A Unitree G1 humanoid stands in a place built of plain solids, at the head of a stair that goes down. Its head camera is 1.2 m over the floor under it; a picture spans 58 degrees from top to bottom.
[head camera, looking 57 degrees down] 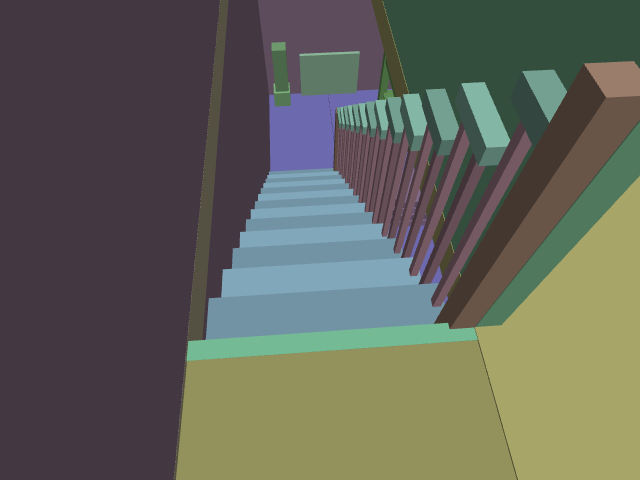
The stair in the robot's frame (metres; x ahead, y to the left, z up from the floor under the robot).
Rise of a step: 0.20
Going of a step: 0.23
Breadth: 0.83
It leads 4 degrees to the left of straight ahead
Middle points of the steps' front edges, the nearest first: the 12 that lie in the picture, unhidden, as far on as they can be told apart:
0.46 -0.04 0.00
0.69 -0.02 -0.20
0.92 0.00 -0.40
1.15 0.01 -0.60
1.38 0.03 -0.80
1.61 0.05 -1.00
1.84 0.07 -1.20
2.07 0.08 -1.40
2.30 0.10 -1.59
2.53 0.12 -1.79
2.76 0.13 -1.99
2.99 0.15 -2.19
